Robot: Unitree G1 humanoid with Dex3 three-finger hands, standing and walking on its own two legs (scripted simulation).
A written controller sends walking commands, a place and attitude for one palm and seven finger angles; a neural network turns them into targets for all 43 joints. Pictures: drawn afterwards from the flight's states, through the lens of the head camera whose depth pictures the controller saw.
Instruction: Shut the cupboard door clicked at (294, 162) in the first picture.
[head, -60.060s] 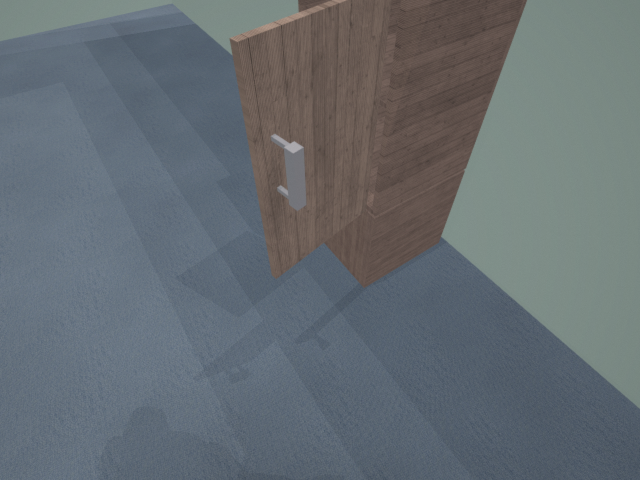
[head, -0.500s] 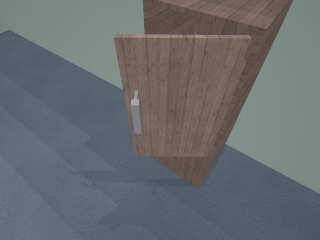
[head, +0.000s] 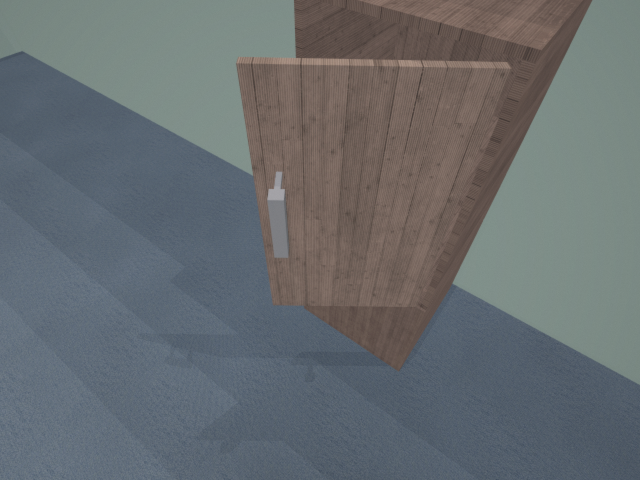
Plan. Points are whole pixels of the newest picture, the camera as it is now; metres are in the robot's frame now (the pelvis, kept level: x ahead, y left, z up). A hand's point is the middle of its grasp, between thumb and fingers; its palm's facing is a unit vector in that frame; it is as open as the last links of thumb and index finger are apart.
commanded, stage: look again from close up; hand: left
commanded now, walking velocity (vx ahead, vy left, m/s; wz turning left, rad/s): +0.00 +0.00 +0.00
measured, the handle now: (280, 215) +0.51 +0.10 +0.00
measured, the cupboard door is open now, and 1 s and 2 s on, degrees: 36 36 36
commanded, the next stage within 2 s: shuffle to correct the standing spot in 0.38 s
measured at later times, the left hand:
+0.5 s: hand out of the picture +0.03 +0.20 -0.17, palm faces +0.00 -0.97 -0.23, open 7.4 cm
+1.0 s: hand out of the picture +0.01 +0.13 -0.18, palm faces +0.06 -0.99 -0.16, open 7.4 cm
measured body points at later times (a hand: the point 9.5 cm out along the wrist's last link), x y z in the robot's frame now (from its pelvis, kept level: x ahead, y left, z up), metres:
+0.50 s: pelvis +0.00 +0.01 +0.00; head +0.01 +0.01 +0.45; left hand +0.03 +0.26 -0.15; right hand +0.04 -0.23 -0.15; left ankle -0.01 +0.11 -0.74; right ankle -0.01 -0.12 -0.74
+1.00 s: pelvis +0.05 -0.04 -0.01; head +0.08 -0.02 +0.44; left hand +0.01 +0.18 -0.17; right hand +0.08 -0.28 -0.15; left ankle +0.02 +0.07 -0.69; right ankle -0.01 -0.12 -0.74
